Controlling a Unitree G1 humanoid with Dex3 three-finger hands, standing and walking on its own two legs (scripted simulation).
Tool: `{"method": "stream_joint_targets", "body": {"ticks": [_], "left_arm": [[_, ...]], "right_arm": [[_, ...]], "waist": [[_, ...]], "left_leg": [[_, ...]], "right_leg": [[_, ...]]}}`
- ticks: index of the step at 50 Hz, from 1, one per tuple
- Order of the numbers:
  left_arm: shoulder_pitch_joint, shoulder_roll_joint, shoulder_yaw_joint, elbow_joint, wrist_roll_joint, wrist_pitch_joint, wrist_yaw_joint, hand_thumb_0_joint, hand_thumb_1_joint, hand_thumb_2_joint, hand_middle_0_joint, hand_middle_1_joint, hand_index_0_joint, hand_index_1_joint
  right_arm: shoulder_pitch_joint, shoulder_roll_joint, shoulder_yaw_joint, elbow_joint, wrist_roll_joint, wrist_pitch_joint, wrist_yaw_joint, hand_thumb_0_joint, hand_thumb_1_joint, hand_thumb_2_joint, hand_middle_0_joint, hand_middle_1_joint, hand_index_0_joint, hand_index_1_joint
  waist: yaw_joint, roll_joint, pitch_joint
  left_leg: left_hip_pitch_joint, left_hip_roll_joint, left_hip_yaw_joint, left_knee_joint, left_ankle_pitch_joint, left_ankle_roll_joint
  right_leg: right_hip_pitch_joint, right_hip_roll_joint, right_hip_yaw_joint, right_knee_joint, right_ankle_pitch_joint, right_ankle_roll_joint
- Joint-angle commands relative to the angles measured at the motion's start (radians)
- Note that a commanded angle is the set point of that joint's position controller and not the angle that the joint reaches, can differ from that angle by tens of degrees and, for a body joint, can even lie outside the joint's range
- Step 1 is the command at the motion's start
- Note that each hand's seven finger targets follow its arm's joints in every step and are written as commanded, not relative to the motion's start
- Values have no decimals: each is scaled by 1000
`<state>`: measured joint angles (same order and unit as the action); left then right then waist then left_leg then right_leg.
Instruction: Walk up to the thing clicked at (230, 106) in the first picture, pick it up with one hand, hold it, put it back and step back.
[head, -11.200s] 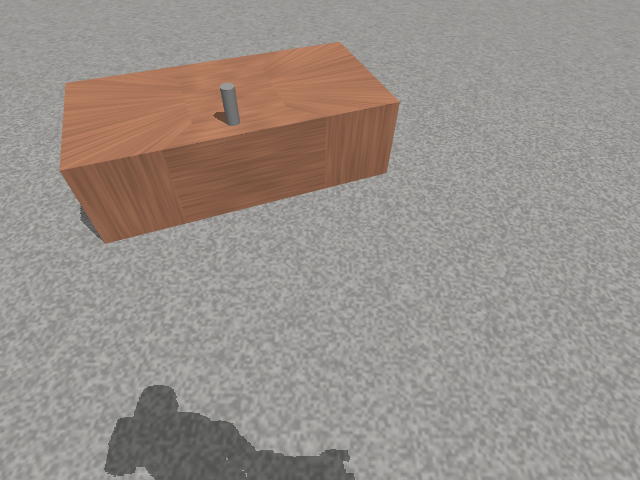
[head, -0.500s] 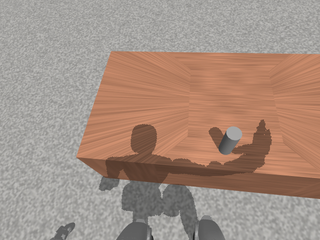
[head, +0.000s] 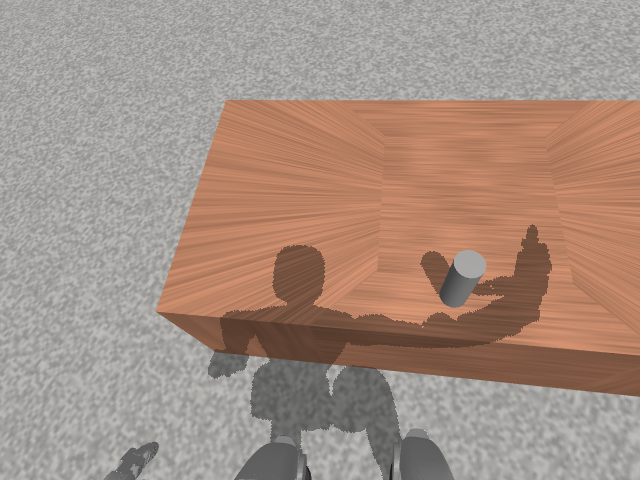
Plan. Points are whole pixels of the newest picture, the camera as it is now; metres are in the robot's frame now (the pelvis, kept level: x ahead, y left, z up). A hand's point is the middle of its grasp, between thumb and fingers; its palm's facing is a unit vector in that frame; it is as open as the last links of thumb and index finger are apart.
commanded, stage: approach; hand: right
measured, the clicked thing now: (460, 281) +0.46 -0.19 -0.25
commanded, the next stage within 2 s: close in in 0.56 s
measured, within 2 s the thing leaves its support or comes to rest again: neither
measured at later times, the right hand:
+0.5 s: hand (566, 289) +0.41 -0.32 -0.15, palm faces +0.12 +0.99 +0.03, open 17.5 cm
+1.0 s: hand (483, 299) +0.43 -0.23 -0.26, palm faces +0.10 +1.00 +0.00, open 17.3 cm
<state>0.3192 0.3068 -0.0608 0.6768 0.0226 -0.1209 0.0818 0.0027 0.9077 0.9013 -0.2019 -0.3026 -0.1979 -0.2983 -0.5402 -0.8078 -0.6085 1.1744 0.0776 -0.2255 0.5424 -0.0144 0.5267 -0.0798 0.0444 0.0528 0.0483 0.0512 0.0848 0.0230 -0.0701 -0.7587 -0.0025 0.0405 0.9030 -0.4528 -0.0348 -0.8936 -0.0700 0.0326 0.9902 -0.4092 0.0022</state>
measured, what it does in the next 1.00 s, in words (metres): lowers itself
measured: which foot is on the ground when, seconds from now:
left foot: down 0.00-1.00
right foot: down 0.00-1.00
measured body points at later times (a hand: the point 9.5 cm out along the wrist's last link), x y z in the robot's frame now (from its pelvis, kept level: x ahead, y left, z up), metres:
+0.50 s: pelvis -0.04 +0.01 -0.16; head +0.16 -0.05 +0.24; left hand +0.08 +0.28 -0.26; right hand +0.40 -0.38 -0.15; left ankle -0.01 +0.15 -0.68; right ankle +0.03 -0.11 -0.68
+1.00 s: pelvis -0.09 +0.01 -0.28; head +0.12 -0.01 +0.12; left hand -0.01 +0.28 -0.40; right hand +0.42 -0.28 -0.26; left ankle -0.02 +0.15 -0.68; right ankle +0.03 -0.11 -0.68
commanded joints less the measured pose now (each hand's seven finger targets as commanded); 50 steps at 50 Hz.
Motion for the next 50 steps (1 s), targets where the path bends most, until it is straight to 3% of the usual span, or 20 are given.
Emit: {"method": "stream_joint_targets", "body": {"ticks": [1, 7, 11, 18, 20, 23, 26, 30, 33, 34, 35, 36, 37, 38, 40, 41, 44, 45, 48, 50], "left_arm": [[122, 231, 86, -56, -8, -27, 24, 0, 897, 900, -199, -301, -198, -302], [88, 202, 64, -53, 5, -38, 6, 0, 880, 907, -198, -299, -192, -305], [74, 191, 57, -71, 19, -53, -13, 0, 866, 921, -195, -294, -185, -304], [36, 207, 37, -98, 32, -58, -16, 0, 886, 917, -181, -292, -174, -299], [34, 213, 35, -96, 42, -51, -13, 0, 891, 917, -178, -291, -172, -297], [16, 212, 38, -78, 53, -39, -16, 0, 898, 911, -179, -293, -177, -295], [18, 226, 44, -80, 69, -28, -22, 0, 902, 907, -181, -292, -180, -292], [4, 218, 54, -53, 76, -10, -45, 0, 908, 906, -186, -297, -187, -295], [7, 215, 56, -51, 76, 7, -62, 0, 905, 907, -190, -297, -191, -297], [-1, 214, 61, -54, 76, 10, -68, 0, 893, 898, -191, -301, -195, -297], [-9, 202, 55, -53, 76, 16, -75, 0, 890, 898, -190, -298, -194, -295], [-12, 201, 61, -64, 74, 19, -81, 0, 892, 895, -191, -299, -195, -295], [-4, 197, 57, -56, 70, 27, -85, 0, 893, 892, -193, -299, -198, -294], [-7, 199, 59, -64, 68, 35, -88, 0, 897, 891, -193, -300, -199, -294], [-29, 201, 77, -89, 63, 43, -97, 0, 890, 894, -192, -300, -197, -296], [-27, 199, 85, -90, 57, 46, -100, 0, 901, 890, -191, -300, -198, -293], [-33, 203, 96, -117, 42, 63, -99, 0, 906, 887, -189, -298, -197, -290], [-31, 212, 103, -115, 37, 67, -96, 0, 922, 883, -187, -300, -198, -289], [-28, 179, 95, -104, 30, 70, -94, 0, 920, 885, -188, -298, -197, -288], [-6, 184, 99, -103, 28, 80, -87, 0, 919, 884, -188, -298, -198, -288]], "right_arm": [[-276, -404, -53, -174, 33, -64, 5, 0, 539, -91, 32, 59, 38, 59], [-223, -270, -25, 9, 68, -136, 18, 0, 594, -97, 20, 64, 32, 64], [-294, -221, -32, -58, 111, -261, 44, 0, 574, -114, 14, 66, 32, 66], [-329, -286, -152, -155, 203, -421, 102, 0, 534, -65, 46, 47, 50, 47], [-378, -355, -201, -213, 201, -435, 109, 0, 530, -55, 51, 44, 52, 43], [-453, -346, -198, -171, 176, -423, 112, 0, 505, -44, 62, 38, 58, 38], [-564, -446, -232, -267, 131, -404, 94, 0, 511, -52, 57, 43, 52, 42], [-589, -321, -157, -208, 96, -342, 61, 0, 474, -58, 58, 42, 51, 41], [-624, -329, -147, -279, 67, -331, 18, 0, 482, -53, 60, 41, 52, 41], [-581, -256, -109, -218, 64, -320, 8, 0, 478, -43, 62, 35, 55, 35], [-590, -266, -130, -234, 70, -319, -12, 0, 513, -40, 59, 37, 53, 37], [-594, -221, -99, -232, 73, -316, -27, 0, 509, -33, 62, 34, 55, 34], [-613, -280, -155, -291, 79, -318, -52, 0, 520, -37, 59, 37, 53, 36], [-614, -297, -150, -322, 71, -312, -72, 0, 525, -31, 59, 35, 53, 35], [-625, -171, -65, -313, 66, -294, -101, 0, 502, -37, 58, 35, 51, 35], [-613, -162, -72, -350, 63, -290, -120, 0, 484, -37, 59, 34, 51, 34], [-686, -234, -70, -523, 25, -281, -179, 0, 476, -38, 58, 36, 49, 35], [-645, -143, -17, -434, 26, -260, -190, 0, 479, -33, 58, 35, 49, 35], [-627, -78, -10, -408, 56, -247, -227, 0, 485, -39, 54, 38, 45, 38], [-677, -206, -78, -512, 56, -251, -259, 0, 491, -37, 54, 39, 46, 39]], "waist": [[-12, -220, -373], [11, -112, -282], [14, -143, -384], [-7, -229, -596], [-21, -282, -681], [0, -290, -669], [-16, -379, -829], [20, -369, -824], [14, -403, -874], [37, -344, -841], [24, -325, -801], [40, -284, -805], [16, -279, -815], [1, -295, -843], [26, -290, -800], [17, -272, -785], [-13, -356, -826], [12, -335, -778], [30, -235, -683], [7, -251, -774]], "left_leg": [[-8, -28, 10, -95, 209, 59], [-136, -26, 4, 27, 211, 57], [-338, -33, 8, 183, 121, 56], [-612, -40, 19, 483, 91, 57], [-642, -38, 16, 551, 123, 53], [-747, -39, 24, 634, 81, 54], [-747, -39, 17, 695, 105, 55], [-849, -44, 40, 771, 62, 58], [-927, -48, 52, 822, 32, 67], [-927, -50, 62, 836, 26, 64], [-951, -51, 60, 848, 6, 66], [-925, -53, 62, 850, 5, 64], [-930, -53, 61, 859, -6, 64], [-922, -53, 58, 867, -22, 68], [-948, -54, 64, 868, -92, 69], [-953, -53, 70, 868, -110, 69], [-973, -53, 64, 867, -187, 79], [-992, -53, 72, 866, -211, 79], [-1003, -58, 69, 837, -241, 74], [-926, -58, 51, 822, -197, 74]], "right_leg": [[430, 16, 38, -128, 279, -16], [193, 21, 30, 5, 249, -33], [117, 7, 45, 141, 205, -29], [-63, -3, 76, 425, 265, -17], [-83, -3, 70, 508, 309, -13], [-170, -14, 86, 582, 255, -6], [-155, -17, 70, 667, 259, -7], [-238, -21, 83, 735, 201, -4], [-242, -22, 94, 766, 166, -3], [-299, -20, 95, 789, 139, -7], [-372, -18, 87, 808, 92, -14], [-433, -14, 80, 827, 62, -20], [-463, -10, 75, 838, 37, -21], [-470, -9, 68, 837, 15, -20], [-512, -5, 70, 824, -82, -17], [-525, -4, 73, 813, -113, -17], [-476, 2, 85, 749, -232, -9], [-475, 2, 100, 728, -277, -7], [-595, 3, 75, 760, -309, -22], [-581, 3, 42, 779, -238, -25]]}}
